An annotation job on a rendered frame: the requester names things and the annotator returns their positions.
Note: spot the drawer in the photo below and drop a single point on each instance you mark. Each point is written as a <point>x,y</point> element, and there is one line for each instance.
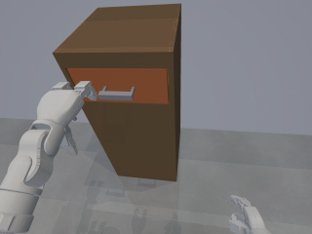
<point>151,84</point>

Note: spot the robot left hand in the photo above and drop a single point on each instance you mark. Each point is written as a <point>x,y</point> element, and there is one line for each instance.
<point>62,104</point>

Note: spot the robot left forearm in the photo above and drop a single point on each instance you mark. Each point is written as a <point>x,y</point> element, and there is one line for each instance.
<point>27,175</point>

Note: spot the robot right hand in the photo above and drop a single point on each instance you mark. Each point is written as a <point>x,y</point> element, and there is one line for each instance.
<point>243,224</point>

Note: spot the handle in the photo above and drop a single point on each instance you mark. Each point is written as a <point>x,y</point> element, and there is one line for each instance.
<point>116,95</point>

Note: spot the cabinet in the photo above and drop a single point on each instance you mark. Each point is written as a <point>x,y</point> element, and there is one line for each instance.
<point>140,139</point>

